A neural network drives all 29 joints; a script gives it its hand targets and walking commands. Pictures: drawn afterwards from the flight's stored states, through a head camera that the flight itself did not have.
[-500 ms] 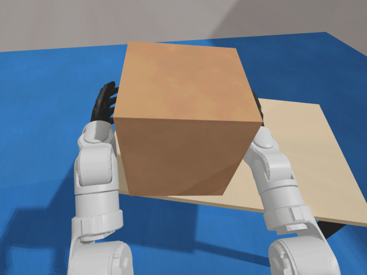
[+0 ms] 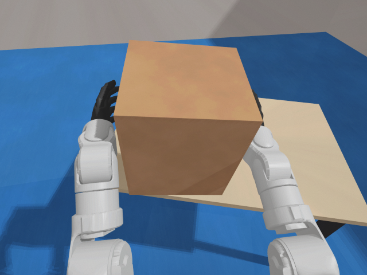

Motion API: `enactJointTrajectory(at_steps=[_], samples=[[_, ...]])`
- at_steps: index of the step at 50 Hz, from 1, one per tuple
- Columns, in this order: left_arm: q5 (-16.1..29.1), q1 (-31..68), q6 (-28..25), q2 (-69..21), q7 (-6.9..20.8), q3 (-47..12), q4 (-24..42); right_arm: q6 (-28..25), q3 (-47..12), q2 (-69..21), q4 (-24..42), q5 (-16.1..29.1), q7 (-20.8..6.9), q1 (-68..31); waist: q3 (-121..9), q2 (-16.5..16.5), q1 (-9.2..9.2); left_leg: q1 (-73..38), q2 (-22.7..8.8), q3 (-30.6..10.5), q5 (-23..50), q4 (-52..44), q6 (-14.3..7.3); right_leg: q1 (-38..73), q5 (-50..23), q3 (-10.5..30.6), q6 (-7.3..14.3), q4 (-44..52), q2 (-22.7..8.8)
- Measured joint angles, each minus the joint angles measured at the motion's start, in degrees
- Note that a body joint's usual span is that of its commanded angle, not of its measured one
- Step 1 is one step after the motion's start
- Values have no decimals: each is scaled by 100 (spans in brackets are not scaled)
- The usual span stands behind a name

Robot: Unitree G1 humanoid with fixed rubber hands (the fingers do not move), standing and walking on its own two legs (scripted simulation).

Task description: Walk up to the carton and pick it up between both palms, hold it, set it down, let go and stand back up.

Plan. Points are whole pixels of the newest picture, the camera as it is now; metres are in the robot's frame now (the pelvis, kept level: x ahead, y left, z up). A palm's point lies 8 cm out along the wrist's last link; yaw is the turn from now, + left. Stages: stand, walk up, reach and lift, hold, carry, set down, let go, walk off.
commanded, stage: hold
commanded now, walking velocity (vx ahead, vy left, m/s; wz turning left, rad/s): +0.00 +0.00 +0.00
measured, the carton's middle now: (180, 124) +0.37 +0.00 +0.15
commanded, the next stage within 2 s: none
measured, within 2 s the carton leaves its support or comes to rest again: neither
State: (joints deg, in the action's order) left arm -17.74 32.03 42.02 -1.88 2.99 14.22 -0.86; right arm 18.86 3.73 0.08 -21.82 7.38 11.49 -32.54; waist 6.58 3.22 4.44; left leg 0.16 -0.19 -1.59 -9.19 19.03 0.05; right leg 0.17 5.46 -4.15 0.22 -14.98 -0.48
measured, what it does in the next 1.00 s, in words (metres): stands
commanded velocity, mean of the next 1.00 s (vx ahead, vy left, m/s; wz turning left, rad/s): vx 0.00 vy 0.00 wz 0.00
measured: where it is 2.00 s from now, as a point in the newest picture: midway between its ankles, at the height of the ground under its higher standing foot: outside the picture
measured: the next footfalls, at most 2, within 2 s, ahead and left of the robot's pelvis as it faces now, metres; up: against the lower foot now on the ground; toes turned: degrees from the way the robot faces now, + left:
none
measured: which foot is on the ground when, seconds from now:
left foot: down 0.00-1.00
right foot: down 0.00-1.00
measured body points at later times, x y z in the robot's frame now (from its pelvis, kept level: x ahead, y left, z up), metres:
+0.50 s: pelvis +0.00 +0.00 +0.00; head -0.02 +0.02 +0.45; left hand +0.38 +0.15 +0.18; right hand +0.37 -0.16 +0.16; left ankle +0.03 +0.12 -0.75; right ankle +0.04 -0.12 -0.75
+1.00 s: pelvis +0.00 +0.00 +0.00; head -0.02 +0.02 +0.45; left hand +0.37 +0.16 +0.17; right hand +0.37 -0.15 +0.15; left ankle +0.03 +0.12 -0.75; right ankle +0.04 -0.12 -0.75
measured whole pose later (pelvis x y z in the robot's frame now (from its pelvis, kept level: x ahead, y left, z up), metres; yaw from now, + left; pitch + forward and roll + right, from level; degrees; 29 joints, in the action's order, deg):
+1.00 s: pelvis +0.00 +0.00 +0.00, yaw +0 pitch -10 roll -1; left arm -17.0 30.2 42.5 -1.8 2.8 13.6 1.2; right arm 19.4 2.3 0.4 -19.3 8.2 12.3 -30.9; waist 7.7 2.4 4.3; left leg -0.2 0.1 -1.7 -9.5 19.5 -0.2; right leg 0.7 6.0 -4.2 0.0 -15.4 -0.7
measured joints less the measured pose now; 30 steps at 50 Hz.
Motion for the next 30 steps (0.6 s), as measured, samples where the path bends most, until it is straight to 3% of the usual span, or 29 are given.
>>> enactJointTrajectory(at_steps=[18,24,30], samples=[[-25,-33,1,-26,13,18,31,-22,-36,12,-12,9,2,19,50,0,4,-64,0,3,-10,-3,-4,72,9,-1,-3,10,1],[66,152,-197,7,-79,35,-415,-106,311,-123,-238,-194,-139,-116,-153,27,-17,101,10,24,-15,13,2,-161,82,15,8,-139,-14],[72,88,-214,12,-109,5,-292,-129,123,6,-206,5,-60,-144,-124,22,50,36,-39,5,-105,73,27,-35,111,-2,23,-78,39]])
